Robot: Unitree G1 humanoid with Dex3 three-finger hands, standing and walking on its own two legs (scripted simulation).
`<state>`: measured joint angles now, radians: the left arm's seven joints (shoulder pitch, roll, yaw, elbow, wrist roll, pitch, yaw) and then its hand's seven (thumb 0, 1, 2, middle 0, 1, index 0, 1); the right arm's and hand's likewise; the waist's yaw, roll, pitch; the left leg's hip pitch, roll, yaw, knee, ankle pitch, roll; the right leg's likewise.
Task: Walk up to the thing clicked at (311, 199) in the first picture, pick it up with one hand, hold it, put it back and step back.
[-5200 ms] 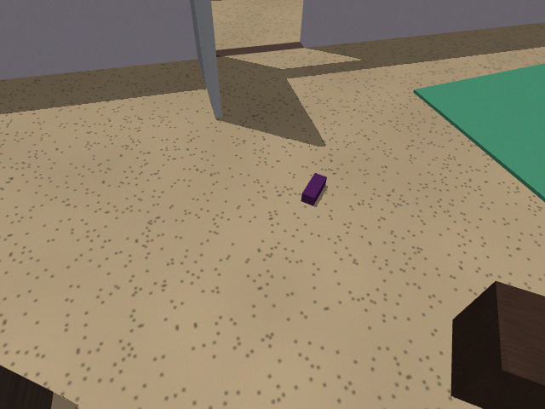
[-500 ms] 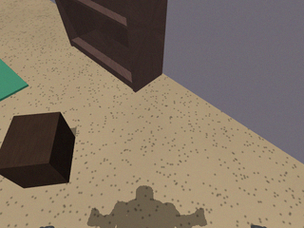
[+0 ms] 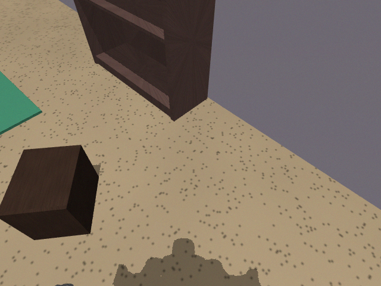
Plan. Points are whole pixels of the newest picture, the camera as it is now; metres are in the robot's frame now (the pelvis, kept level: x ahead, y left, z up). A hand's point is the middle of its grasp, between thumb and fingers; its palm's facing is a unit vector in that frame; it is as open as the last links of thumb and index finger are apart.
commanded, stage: stand
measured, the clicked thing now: out of the picture -0.27 +1.16 -0.75
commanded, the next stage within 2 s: none
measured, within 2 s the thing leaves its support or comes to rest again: neither
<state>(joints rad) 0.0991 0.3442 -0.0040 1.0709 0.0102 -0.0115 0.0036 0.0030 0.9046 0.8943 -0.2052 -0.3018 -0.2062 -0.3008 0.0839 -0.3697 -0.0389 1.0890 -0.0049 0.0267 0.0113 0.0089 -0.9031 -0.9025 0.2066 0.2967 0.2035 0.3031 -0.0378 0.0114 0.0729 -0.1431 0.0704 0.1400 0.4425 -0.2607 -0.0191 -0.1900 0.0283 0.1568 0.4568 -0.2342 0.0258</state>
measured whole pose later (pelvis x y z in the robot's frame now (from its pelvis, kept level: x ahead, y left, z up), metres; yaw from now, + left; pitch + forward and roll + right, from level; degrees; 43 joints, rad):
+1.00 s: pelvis -0.01 +0.01 +0.01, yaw +3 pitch -2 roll +0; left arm 0.13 0.35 -0.01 1.11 0.01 -0.02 0.00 0.00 0.91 0.89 -0.20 -0.30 -0.21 -0.30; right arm 0.11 -0.35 -0.03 1.14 -0.01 0.01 0.02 0.01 -0.90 -0.90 0.21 0.30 0.20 0.30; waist -0.02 -0.01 0.05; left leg -0.12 0.04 0.10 0.35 -0.19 -0.01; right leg -0.14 -0.01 0.11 0.35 -0.17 0.04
